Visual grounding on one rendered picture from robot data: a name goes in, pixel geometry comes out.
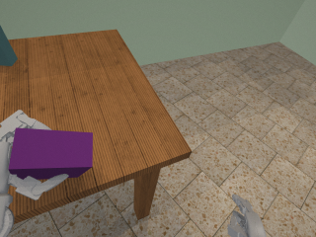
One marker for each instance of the robot left forearm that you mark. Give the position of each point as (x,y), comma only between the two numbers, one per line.
(7,217)

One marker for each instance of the left robot hand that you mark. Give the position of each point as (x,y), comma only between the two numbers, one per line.
(29,187)

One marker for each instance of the sponge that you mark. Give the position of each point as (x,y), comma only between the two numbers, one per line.
(45,153)

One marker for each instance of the table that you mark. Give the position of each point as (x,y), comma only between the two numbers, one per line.
(91,82)

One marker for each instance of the right robot hand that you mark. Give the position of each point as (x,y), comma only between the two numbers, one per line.
(250,225)

